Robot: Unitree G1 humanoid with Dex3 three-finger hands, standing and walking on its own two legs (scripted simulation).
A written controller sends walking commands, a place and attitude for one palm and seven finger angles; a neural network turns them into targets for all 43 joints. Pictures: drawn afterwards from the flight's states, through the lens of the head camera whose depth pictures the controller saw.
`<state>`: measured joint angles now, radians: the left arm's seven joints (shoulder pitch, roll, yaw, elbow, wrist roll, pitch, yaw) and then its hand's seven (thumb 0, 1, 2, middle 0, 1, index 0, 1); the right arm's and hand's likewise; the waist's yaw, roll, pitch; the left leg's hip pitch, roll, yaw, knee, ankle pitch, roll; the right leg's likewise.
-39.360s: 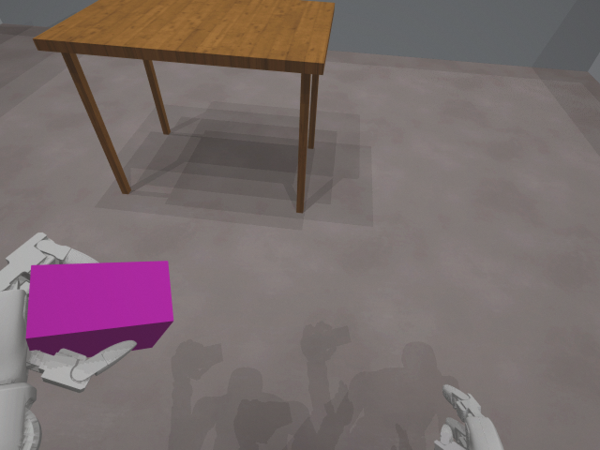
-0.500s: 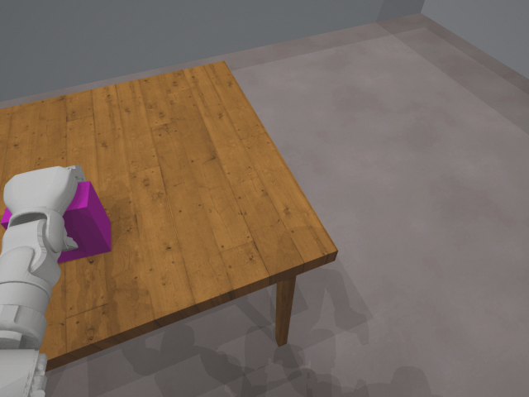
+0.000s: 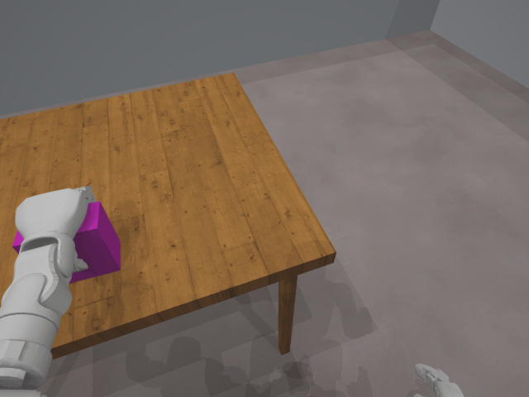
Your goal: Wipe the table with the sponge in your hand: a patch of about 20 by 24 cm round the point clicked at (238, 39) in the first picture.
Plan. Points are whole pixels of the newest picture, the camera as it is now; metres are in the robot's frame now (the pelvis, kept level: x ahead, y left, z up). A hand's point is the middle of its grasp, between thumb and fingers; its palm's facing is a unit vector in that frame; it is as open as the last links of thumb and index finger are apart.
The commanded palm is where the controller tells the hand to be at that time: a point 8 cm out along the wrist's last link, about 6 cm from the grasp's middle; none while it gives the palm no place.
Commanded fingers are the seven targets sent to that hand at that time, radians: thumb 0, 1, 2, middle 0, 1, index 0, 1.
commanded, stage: wipe back along the first lane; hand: left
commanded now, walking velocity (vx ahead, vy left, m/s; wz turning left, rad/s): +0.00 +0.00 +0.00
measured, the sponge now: (78, 251) +0.31 +0.36 +0.02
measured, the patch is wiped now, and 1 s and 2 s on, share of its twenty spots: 1.00 1.00 1.00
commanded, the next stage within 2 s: lift the sponge slowly off the table in 0.72 s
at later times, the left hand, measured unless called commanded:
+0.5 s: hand (71, 257) +0.28 +0.33 +0.06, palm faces -0.01 -0.03 -1.00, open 10.3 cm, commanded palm +0.24 +0.32 +0.09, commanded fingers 0.00 0.10 1.30 -1.20 -1.60 -1.20 -1.60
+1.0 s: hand (72, 281) +0.24 +0.31 +0.06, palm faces -0.01 -0.06 -1.00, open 10.3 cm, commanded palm +0.21 +0.30 +0.10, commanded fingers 0.00 0.10 1.30 -1.20 -1.60 -1.20 -1.60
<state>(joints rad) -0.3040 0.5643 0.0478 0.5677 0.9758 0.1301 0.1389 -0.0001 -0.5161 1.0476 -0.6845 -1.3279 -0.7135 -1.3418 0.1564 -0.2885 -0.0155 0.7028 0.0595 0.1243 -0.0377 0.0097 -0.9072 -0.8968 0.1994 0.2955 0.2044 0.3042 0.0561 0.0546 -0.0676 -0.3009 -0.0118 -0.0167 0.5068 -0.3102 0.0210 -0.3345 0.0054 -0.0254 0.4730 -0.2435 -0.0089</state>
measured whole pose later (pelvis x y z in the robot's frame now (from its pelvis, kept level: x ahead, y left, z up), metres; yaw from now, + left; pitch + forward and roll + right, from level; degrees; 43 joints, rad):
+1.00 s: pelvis +0.01 +0.00 +0.00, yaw +0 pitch +1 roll -1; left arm 0.13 0.46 -0.02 0.00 0.94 0.32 0.12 -0.01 -0.51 1.05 -0.67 -1.34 -0.70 -1.35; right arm 0.06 -0.26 0.01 0.69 0.04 0.10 -0.03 0.01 -0.91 -0.90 0.20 0.30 0.20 0.30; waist 0.11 0.09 -0.03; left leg -0.16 -0.02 -0.01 0.45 -0.31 0.02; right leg -0.20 0.00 -0.02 0.43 -0.25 0.00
